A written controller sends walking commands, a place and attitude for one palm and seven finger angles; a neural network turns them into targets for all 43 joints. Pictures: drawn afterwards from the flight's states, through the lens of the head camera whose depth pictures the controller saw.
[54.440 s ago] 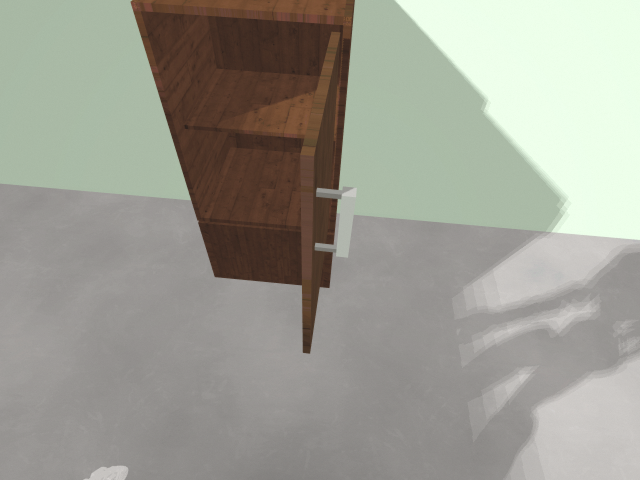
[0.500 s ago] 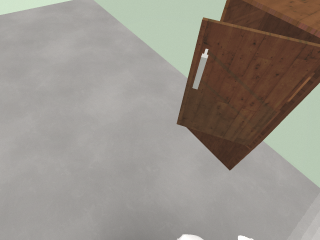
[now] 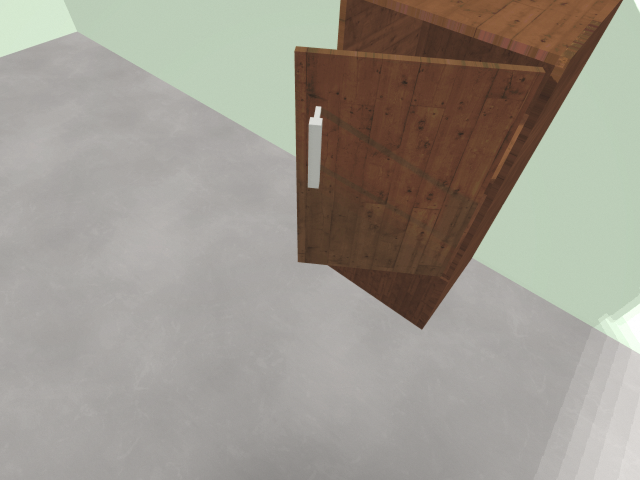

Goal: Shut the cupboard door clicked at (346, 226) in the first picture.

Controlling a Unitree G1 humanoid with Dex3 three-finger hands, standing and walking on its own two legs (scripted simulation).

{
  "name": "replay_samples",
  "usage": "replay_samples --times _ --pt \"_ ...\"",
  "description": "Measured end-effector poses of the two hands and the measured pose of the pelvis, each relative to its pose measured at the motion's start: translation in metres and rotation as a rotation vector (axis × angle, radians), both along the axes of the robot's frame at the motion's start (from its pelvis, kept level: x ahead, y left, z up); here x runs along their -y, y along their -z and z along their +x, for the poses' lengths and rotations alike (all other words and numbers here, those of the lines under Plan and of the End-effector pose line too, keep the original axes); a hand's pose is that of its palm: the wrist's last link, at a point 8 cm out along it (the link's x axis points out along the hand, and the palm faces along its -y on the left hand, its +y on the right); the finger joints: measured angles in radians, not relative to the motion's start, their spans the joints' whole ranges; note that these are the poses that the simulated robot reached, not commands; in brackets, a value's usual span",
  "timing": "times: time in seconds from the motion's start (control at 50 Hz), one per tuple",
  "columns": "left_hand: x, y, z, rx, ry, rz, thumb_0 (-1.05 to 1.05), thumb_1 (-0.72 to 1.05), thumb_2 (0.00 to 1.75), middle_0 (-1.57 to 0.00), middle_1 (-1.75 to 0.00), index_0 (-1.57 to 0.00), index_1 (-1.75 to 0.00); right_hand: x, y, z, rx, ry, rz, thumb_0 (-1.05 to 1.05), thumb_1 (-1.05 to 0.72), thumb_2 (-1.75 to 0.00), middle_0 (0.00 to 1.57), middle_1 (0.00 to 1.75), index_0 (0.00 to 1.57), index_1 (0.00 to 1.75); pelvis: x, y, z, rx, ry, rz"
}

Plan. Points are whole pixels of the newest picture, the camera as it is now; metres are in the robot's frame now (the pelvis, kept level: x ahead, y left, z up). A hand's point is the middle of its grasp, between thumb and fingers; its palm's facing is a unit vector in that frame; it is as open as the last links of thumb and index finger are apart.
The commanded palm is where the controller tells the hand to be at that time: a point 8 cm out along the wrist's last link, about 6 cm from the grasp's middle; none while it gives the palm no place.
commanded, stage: take the last steps up to it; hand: left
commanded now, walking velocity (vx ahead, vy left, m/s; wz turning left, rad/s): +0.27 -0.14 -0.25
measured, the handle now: (315, 148) +0.68 +0.05 +0.00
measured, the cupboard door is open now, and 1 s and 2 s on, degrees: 33 33 33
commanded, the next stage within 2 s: come to a stop and stand still in 0.62 s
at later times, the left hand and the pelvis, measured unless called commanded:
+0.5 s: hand (258, 452) +0.18 +0.10 -0.16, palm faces -0.09 -0.98 -0.19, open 7.4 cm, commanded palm none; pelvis +0.08 -0.08 +0.00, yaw -5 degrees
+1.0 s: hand (306, 405) +0.25 +0.04 -0.17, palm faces -0.03 -0.97 -0.23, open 7.3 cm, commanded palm none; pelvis +0.20 -0.15 +0.00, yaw -4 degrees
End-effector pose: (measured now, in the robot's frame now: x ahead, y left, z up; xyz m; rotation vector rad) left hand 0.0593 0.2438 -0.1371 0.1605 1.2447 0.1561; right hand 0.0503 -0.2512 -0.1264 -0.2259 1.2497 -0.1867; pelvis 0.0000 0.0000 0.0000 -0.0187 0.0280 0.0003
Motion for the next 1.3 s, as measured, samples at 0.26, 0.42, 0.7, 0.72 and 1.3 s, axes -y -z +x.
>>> replay_samples --times 0.26,0.42,0.7,0.72,1.3 --pt "0.023 -0.009 0.061 -0.014 0.113 -0.046 0.01 0.91 0.90 -0.20 -0.30 -0.20 -0.30 -0.002 -0.013 -0.053 -0.112 0.120 0.022 0.00 -0.90 -0.90 0.20 0.30 0.20 0.30 0.018 -0.015 0.031 0.003 0.084 -0.013" --pt "0.076 -0.005 0.124 0.073 0.175 -0.014 0.01 0.91 0.90 -0.20 -0.30 -0.20 -0.30 0.049 0.014 -0.076 -0.257 0.219 0.050 0.01 -0.90 -0.90 0.20 0.30 0.20 0.30 0.064 0.005 0.064 0.016 0.103 -0.001" --pt "0.110 0.019 0.108 -0.139 0.055 -0.054 0.00 0.92 0.90 -0.20 -0.30 -0.20 -0.30 0.082 0.003 0.115 0.023 0.083 0.024 0.01 -0.91 -0.90 0.20 0.30 0.20 0.29 0.094 0.003 0.148 0.016 0.092 -0.015" --pt "0.112 0.021 0.109 -0.157 0.057 -0.055 0.00 0.92 0.90 -0.20 -0.30 -0.20 -0.30 0.081 0.003 0.124 0.034 0.079 0.026 0.01 -0.91 -0.90 0.20 0.30 0.20 0.29 0.097 0.005 0.153 0.020 0.097 -0.003" --pt "0.123 -0.013 0.169 -0.075 0.018 0.065 0.00 0.90 0.90 -0.20 -0.30 -0.20 -0.30 0.131 -0.013 0.238 0.086 0.011 0.019 0.01 -0.91 -0.90 0.20 0.30 0.20 0.29 0.126 -0.012 0.185 0.027 0.072 0.046"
